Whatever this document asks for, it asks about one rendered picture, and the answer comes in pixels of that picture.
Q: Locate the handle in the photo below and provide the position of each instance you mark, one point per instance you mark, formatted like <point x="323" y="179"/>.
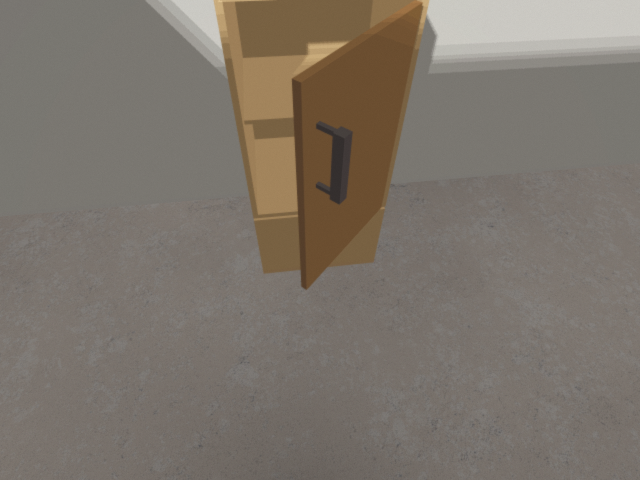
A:
<point x="341" y="151"/>

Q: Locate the cupboard door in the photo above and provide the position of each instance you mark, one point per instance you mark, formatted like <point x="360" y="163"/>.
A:
<point x="360" y="87"/>

